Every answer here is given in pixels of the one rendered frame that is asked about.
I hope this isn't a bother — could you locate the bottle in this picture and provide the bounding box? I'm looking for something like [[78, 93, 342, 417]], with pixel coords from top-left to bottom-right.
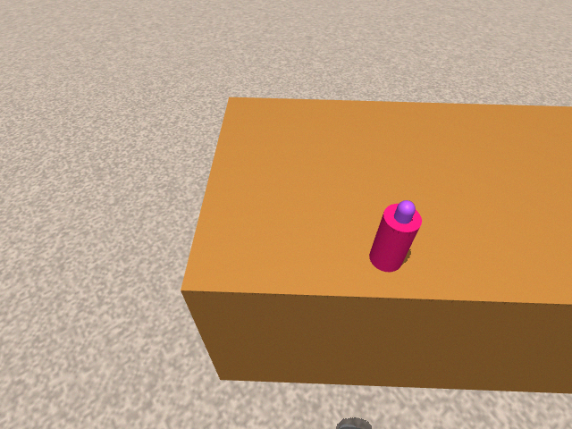
[[369, 200, 422, 272]]

